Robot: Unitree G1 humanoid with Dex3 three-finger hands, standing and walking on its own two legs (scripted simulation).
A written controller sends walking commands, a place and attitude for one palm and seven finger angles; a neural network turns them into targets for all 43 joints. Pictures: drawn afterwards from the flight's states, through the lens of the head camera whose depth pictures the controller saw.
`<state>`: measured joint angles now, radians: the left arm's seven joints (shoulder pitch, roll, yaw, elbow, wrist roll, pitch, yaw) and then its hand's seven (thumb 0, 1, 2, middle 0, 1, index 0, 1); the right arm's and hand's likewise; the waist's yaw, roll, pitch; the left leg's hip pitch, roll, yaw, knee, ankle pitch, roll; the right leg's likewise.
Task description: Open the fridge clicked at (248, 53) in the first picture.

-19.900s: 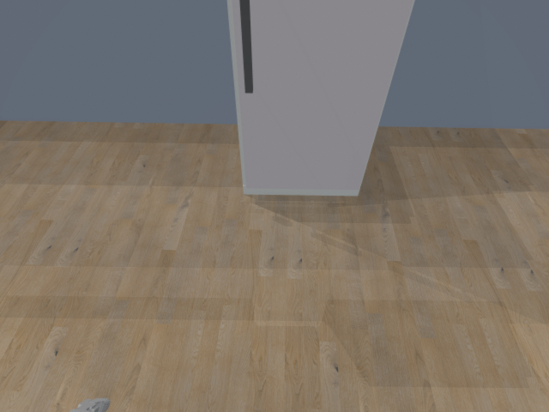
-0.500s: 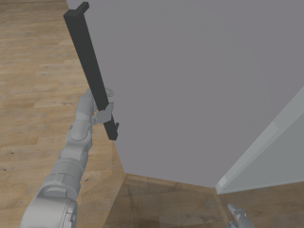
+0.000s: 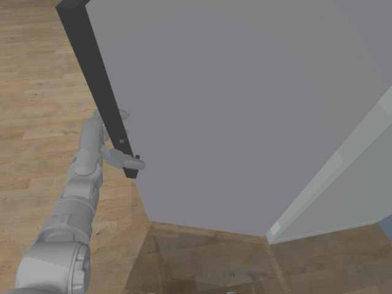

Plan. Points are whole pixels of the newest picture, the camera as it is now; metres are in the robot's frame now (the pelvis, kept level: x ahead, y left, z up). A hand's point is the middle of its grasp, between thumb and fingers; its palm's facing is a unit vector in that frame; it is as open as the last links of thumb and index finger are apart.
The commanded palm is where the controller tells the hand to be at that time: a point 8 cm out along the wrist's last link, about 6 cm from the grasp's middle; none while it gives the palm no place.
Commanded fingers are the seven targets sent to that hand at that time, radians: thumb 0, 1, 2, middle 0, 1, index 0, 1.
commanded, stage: loosen the grip on the handle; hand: left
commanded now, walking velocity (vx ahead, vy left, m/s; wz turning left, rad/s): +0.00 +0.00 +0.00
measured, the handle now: (116, 111) +0.47 +0.16 +0.11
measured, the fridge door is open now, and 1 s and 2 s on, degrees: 72 71 71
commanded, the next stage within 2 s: slip the hand off the handle in 0.08 s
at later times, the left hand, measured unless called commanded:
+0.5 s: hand (90, 139) +0.43 +0.22 +0.06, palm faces +0.10 -0.97 -0.20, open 14.5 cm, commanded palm +0.40 +0.27 +0.07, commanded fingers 0.00 -0.55 0.20 -0.25 -1.15 -0.25 -1.15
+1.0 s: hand (73, 149) +0.41 +0.26 +0.05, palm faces +0.06 -0.98 -0.19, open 14.7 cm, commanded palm +0.36 +0.30 +0.07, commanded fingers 0.00 -0.55 0.20 -0.25 -1.15 -0.25 -1.15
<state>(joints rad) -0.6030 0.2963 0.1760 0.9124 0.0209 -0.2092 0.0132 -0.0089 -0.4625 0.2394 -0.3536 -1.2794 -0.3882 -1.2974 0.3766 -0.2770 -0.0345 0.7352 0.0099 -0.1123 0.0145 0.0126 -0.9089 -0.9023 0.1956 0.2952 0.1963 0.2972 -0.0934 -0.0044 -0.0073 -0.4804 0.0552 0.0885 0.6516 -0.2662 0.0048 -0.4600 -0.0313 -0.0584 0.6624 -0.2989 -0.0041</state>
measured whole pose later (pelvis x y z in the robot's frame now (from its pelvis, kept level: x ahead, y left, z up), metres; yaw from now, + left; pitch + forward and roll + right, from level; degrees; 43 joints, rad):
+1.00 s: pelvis +0.02 +0.02 -0.01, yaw +0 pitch +8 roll -2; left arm -0.41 0.44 0.30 0.73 -0.08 -0.21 -0.22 -0.02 -0.55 0.20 -0.25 -1.15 -0.25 -1.15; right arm 0.37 -0.26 -0.01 0.69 0.03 -0.10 -0.02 0.01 -0.91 -0.90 0.20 0.30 0.20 0.30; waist -0.06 0.02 -0.05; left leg -0.55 0.06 0.08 0.74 -0.34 0.02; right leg -0.50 -0.03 -0.06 0.69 -0.33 0.02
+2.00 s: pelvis +0.01 +0.00 +0.00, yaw +2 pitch +0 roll -1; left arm 0.07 0.36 0.35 0.18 -0.34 -0.11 -0.39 -0.02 -0.55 0.20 -0.25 -1.15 -0.25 -1.15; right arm 0.24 -0.28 0.04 0.68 0.05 -0.28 -0.12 0.02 -0.91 -0.90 0.20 0.30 0.20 0.30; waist 0.02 0.04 -0.02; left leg -0.36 0.05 0.05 0.68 -0.31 0.00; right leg -0.31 -0.03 -0.09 0.65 -0.34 0.00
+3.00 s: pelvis +0.03 +0.00 +0.02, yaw +1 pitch -7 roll +0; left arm 0.42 0.33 0.35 -0.33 -0.07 -0.08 0.13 0.01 0.84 0.87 -0.21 -0.33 -0.21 -0.33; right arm 0.17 -0.23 0.01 0.72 -0.02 -0.16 -0.09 0.02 -0.91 -0.90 0.20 0.30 0.20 0.30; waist 0.09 0.06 0.06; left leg -0.06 0.05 0.07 0.39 -0.22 -0.01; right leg -0.01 -0.02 -0.07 0.36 -0.23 0.00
